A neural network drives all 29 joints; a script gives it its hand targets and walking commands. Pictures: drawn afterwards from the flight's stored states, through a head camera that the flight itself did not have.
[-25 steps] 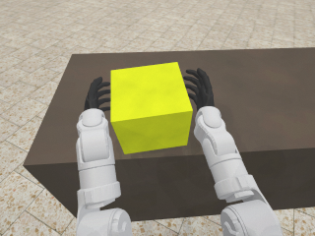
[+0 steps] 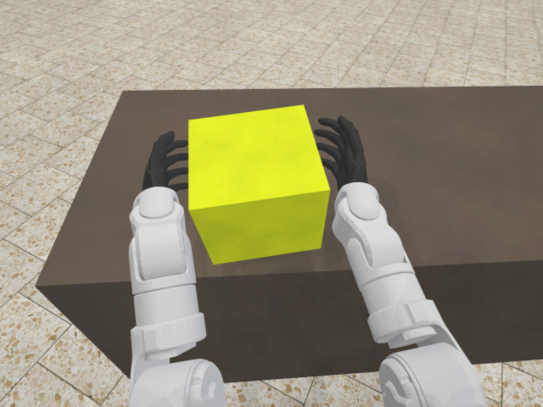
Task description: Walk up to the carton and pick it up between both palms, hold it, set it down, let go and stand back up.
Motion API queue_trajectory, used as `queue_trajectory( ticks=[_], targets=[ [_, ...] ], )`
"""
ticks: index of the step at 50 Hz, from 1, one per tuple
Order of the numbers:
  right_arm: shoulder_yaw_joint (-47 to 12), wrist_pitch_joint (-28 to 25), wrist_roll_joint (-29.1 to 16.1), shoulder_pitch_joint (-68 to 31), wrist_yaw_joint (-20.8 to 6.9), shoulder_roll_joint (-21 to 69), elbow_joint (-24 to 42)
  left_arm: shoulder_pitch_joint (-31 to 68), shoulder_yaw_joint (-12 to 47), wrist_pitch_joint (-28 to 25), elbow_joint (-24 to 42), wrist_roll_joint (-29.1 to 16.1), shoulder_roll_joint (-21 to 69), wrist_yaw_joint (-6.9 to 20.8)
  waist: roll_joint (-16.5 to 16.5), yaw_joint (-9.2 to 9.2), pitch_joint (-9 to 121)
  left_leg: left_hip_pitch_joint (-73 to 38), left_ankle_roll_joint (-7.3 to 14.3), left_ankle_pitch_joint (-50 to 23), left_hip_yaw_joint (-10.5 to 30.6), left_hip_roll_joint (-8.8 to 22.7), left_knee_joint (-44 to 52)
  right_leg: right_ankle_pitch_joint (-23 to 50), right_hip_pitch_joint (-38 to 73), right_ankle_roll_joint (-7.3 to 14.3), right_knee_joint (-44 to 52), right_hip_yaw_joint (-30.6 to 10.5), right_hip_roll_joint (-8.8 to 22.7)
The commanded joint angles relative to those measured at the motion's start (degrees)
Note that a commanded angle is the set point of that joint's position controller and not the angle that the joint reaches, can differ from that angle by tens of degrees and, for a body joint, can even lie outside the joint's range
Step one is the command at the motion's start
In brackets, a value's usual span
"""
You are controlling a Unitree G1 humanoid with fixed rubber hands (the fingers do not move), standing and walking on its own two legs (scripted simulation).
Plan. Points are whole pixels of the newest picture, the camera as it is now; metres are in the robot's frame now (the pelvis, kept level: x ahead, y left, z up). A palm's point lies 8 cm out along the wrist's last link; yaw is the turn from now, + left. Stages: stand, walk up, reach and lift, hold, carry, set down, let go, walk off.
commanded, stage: hold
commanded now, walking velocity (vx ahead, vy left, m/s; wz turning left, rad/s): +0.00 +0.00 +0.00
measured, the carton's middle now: (257, 186) +0.39 +0.00 +0.12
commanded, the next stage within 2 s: none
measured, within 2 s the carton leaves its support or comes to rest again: neither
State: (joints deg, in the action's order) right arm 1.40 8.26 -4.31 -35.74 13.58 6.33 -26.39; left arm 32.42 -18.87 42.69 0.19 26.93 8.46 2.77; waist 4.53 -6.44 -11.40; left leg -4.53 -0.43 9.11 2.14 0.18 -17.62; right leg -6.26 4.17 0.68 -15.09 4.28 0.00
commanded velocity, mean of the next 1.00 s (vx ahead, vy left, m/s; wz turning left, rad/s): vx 0.00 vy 0.00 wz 0.00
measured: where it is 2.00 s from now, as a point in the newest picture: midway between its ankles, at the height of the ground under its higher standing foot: outside the picture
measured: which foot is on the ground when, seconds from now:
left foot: down 0.00-1.00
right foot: down 0.00-1.00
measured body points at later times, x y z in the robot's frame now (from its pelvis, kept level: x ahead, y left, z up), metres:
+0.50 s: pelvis -0.01 +0.00 +0.00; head -0.02 +0.02 +0.45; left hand +0.37 +0.13 +0.16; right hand +0.36 -0.13 +0.16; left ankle +0.03 +0.12 -0.75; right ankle +0.04 -0.11 -0.75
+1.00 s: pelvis +0.00 +0.00 +0.00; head -0.01 +0.02 +0.45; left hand +0.37 +0.13 +0.16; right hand +0.37 -0.13 +0.17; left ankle +0.03 +0.12 -0.75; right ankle +0.04 -0.11 -0.75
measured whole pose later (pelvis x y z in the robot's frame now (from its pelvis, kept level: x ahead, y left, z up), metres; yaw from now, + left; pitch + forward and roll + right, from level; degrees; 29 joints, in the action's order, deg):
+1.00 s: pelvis +0.00 +0.00 +0.00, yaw +0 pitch -13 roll +0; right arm 0.7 7.9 -4.8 -35.3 13.9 5.7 -25.5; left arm 32.2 -18.6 42.4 0.4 26.9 8.9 2.6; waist 4.1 -6.6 -12.2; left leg -4.5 -0.3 8.8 1.8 0.2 -17.4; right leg -6.1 3.9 0.7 -15.2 4.1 0.0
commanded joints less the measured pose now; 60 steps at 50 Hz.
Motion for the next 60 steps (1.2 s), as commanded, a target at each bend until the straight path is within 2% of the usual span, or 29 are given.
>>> queue_trajectory(
  ticks=[1, 3, 6, 10, 12, 14, 18, 19, 20, 21, 22, 23, 29, 30, 31, 32, 33, 34, 35, 36, 37, 43, 48, 50, 51, 53, 55, 58, 60],
  targets=[
    [-19.71, -1.84, -2.23, -32.39, -6.15, 24.29, 11.67, 35.77, 27.01, -4.7, 7.12, -8.77, 22.05, 8.13, -4.88, -0.61, 25.41, -0.08, 0.16, -11.31, -5.86, -1.65, 2.12, 9.55, 10.32, -2.86, -0.29, 3.59, -1.41],
    [-20.97, -2.12, -3.36, -31.51, -5.97, 23.79, 13.54, 33.83, 28.48, -4.38, 8.44, -9.05, 22.56, 7.86, -5.82, -0.74, 27.15, -1.17, -0.24, -14.76, -5.53, -1.48, 1.29, 13.3, 12.03, -2.85, -0.98, 3.4, -1.68],
    [-19.95, -1.06, -2.79, -29.41, -5.84, 22.73, 11.92, 32.17, 26.88, -3.2, 7.27, -8.25, 21.95, 8.48, -5.81, -0.83, 22.05, 0.22, -0.11, -11.34, -5.92, -1.38, 2.36, 9.14, 10.13, -2.39, 0.06, 3.29, -1.45],
    [-21.7, -1.46, -4.38, -30.48, -5.95, 22.93, 14.63, 32.48, 27.97, -3.03, 10.03, -8.95, 22.22, 8.01, -5.73, -0.48, 25.74, -2.42, -0.61, -17.0, -5.27, -1.15, 0.6, 12.82, 11.71, -2.38, -0.56, 3.62, -2.13],
    [-21.88, -1.91, -4.16, -31.46, -5.93, 23.43, 16.82, 33.97, 29.67, -3.58, 11.04, -10.04, 22.8, 7.64, -6.36, -0.82, 28.28, -2.51, -0.79, -16.27, -5.14, -1.26, 0.42, 12.45, 11.0, -2.38, -0.99, 3.78, -2.18],
    [-21.97, -1.54, -4.01, -29.99, -5.98, 22.84, 15.23, 33.7, 29.77, -3.78, 10.75, -9.51, 22.4, 7.14, -7.16, -1.03, 27.16, -3.55, -1.26, -17.27, -5.04, -1.17, 0.04, 12.0, 9.71, -2.1, -0.79, 3.8, -2.11],
    [-19.18, -1.12, -1.29, -32.69, -6.81, 22.12, 13.18, 33.94, 26.1, -3.23, 6.25, -8.63, 21.32, 7.58, -3.58, 0.62, 23.61, 1.14, 1.05, -5.53, -6.02, -0.8, 3.89, 1.93, 8.07, -1.93, 0.77, 3.68, -1.54],
    [-19.05, -1.24, -1.26, -31.92, -7.09, 22.91, 13.0, 34.04, 26.09, -3.37, 7.83, -8.87, 21.75, 7.62, -3.75, 0.57, 23.39, 1.64, 1.13, -6.44, -6.26, -0.71, 4.2, 3.31, 8.82, -1.9, 0.26, 3.6, -1.55],
    [-17.84, -0.94, -0.33, -31.91, -7.29, 21.9, 10.44, 33.94, 24.75, -3.17, 5.12, -7.96, 21.29, 7.76, -3.68, 0.61, 21.0, 2.87, 1.34, -3.83, -6.44, -0.67, 4.88, 0.53, 8.44, -1.79, 0.86, 3.53, -1.48],
    [-17.21, -1.18, -0.03, -33.66, -7.6, 22.26, 10.36, 34.65, 23.59, -3.09, 3.6, -7.41, 21.35, 7.94, -3.63, 1.74, 20.69, 3.69, 1.87, -1.37, -6.61, -0.74, 5.41, -1.92, 7.97, -1.79, 1.11, 3.51, -1.33],
    [-15.66, -1.21, 0.51, -33.16, -7.84, 22.3, 9.22, 35.9, 23.42, -3.28, 3.62, -7.62, 21.7, 8.05, -4.0, 0.82, 20.64, 4.03, 1.83, 0.41, -6.7, -0.54, 6.14, -3.2, 7.46, -1.72, 1.15, 3.6, -1.38],
    [-15.93, -1.8, 0.94, -34.06, -8.0, 23.04, 9.62, 37.13, 23.67, -3.66, 3.83, -7.86, 21.76, 7.96, -4.1, 1.24, 22.45, 4.01, 1.93, 0.71, -6.95, -0.66, 6.03, -3.42, 7.52, -1.88, 1.08, 3.74, -1.38],
    [-17.6, -3.19, 0.47, -35.25, -7.44, 25.12, 9.68, 39.06, 25.72, -5.53, 4.38, -8.74, 22.26, 7.39, -4.7, 0.28, 29.44, 0.39, 1.44, -6.38, -6.73, -1.62, 2.51, 6.45, 10.15, -2.45, -0.36, 2.99, -0.82],
    [-16.95, -2.75, 0.5, -33.53, -7.28, 24.02, 7.45, 38.24, 25.25, -5.22, 3.51, -8.2, 21.85, 7.57, -5.28, -0.3, 27.87, 0.31, 1.3, -6.08, -6.57, -1.5, 2.76, 6.03, 10.02, -2.33, 0.06, 2.94, -0.61],
    [-16.86, -2.17, 0.82, -32.78, -7.17, 24.17, 6.02, 37.74, 23.64, -4.95, 2.67, -7.41, 20.61, 7.84, -3.98, 0.24, 25.69, 1.34, 1.84, -4.29, -6.72, -1.61, 3.51, 4.72, 10.23, -2.67, 0.37, 2.97, -0.44],
    [-17.16, -2.57, 0.47, -32.65, -7.14, 24.31, 8.0, 37.26, 24.48, -4.89, 4.32, -8.02, 21.79, 8.05, -5.15, -0.13, 27.3, 1.56, 1.32, -6.13, -6.65, -1.64, 3.22, 7.16, 11.06, -2.67, -0.11, 3.02, -0.42],
    [-16.81, -2.04, 0.48, -31.57, -6.91, 23.44, 6.12, 35.89, 23.77, -4.48, 2.8, -7.32, 21.25, 8.3, -4.76, -0.46, 23.8, 2.2, 1.37, -5.44, -6.67, -1.77, 3.66, 7.19, 11.37, -2.81, 0.27, 2.86, -0.4],
    [-16.95, -2.26, 0.05, -32.51, -6.78, 23.39, 7.01, 35.5, 23.06, -4.16, 2.68, -6.95, 20.81, 8.49, -4.6, 0.31, 23.61, 2.95, 1.42, -5.06, -6.59, -1.86, 3.91, 6.49, 11.57, -2.76, 0.29, 3.01, -0.46],
    [-15.91, -2.04, 0.05, -31.85, -6.79, 23.18, 5.87, 36.62, 23.32, -4.16, 3.72, -7.18, 21.03, 8.49, -4.99, -0.69, 23.11, 2.54, 1.05, -4.85, -6.48, -1.75, 4.33, 5.56, 11.07, -2.84, 0.29, 3.28, -0.62],
    [-16.96, -2.46, -0.29, -33.55, -6.86, 23.58, 7.87, 35.97, 22.3, -4.02, 2.65, -7.01, 20.31, 8.62, -4.05, 0.83, 23.43, 3.41, 1.68, -4.65, -6.43, -1.99, 3.99, 5.72, 11.47, -2.99, 0.49, 3.06, -0.22],
    [-15.88, -2.33, -0.15, -32.38, -6.87, 23.08, 6.94, 35.42, 23.0, -3.84, 2.86, -6.93, 21.14, 8.63, -4.96, -0.42, 22.42, 3.06, 1.22, -4.99, -6.35, -1.51, 4.31, 5.75, 11.49, -2.86, 0.44, 3.36, -0.67],
    [-20.51, -3.42, -2.0, -34.2, -6.22, 24.76, 13.21, 36.1, 26.52, -5.4, 6.24, -9.13, 22.07, 8.01, -4.42, -0.1, 28.78, 1.27, 1.12, -11.38, -5.86, -1.94, 1.55, 13.72, 13.75, -3.23, -1.06, 3.11, -0.92],
    [-20.25, -2.1, -1.98, -32.36, -5.95, 24.14, 12.11, 34.36, 25.91, -4.14, 5.31, -8.34, 21.39, 7.88, -4.31, -0.06, 25.23, 2.91, 1.52, -6.96, -6.06, -1.96, 3.22, 9.49, 12.1, -3.12, -0.36, 2.87, -0.71],
    [-20.58, -1.48, -2.56, -31.73, -6.11, 24.14, 10.88, 35.07, 24.66, -3.82, 6.91, -7.88, 20.24, 7.89, -3.7, 0.66, 25.09, 2.72, 1.64, -8.7, -6.01, -1.78, 3.19, 9.8, 12.53, -3.06, -0.61, 3.11, -0.98],
    [-20.14, -1.64, -2.45, -31.22, -6.15, 24.11, 11.23, 35.9, 26.04, -3.93, 8.52, -8.45, 21.46, 7.86, -4.45, -0.26, 26.81, 1.5, 0.92, -10.11, -5.66, -1.49, 2.84, 10.15, 12.4, -2.94, -0.97, 3.39, -1.28],
    [-21.13, -2.26, -3.34, -32.32, -6.1, 24.15, 14.04, 36.49, 28.34, -4.42, 10.12, -9.59, 22.27, 7.61, -5.78, -0.36, 29.46, -1.36, -0.05, -14.28, -5.5, -1.53, 1.13, 11.75, 11.62, -2.65, -0.89, 3.7, -1.73],
    [-20.39, -1.91, -2.71, -31.07, -5.91, 23.42, 13.09, 35.17, 28.19, -4.27, 8.35, -8.97, 22.77, 7.72, -6.43, -1.26, 27.31, -1.44, -0.11, -13.1, -5.57, -1.45, 1.3, 11.0, 10.4, -2.55, -0.28, 3.56, -1.36],
    [-17.83, -1.02, -1.29, -29.58, -6.33, 21.94, 10.44, 33.12, 26.78, -3.31, 5.49, -7.95, 22.4, 8.03, -6.06, -1.64, 22.06, -0.19, 0.03, -7.33, -5.7, -1.01, 3.46, 4.32, 7.85, -2.03, 0.89, 3.68, -1.54],
    [-18.08, -1.89, -1.67, -31.22, -6.8, 23.03, 11.71, 35.39, 27.37, -3.75, 7.98, -8.72, 22.57, 7.83, -6.63, -0.79, 24.1, 0.2, -0.29, -8.97, -5.86, -0.94, 3.06, 4.89, 8.5, -2.1, 0.29, 4.06, -1.54]
  ],
)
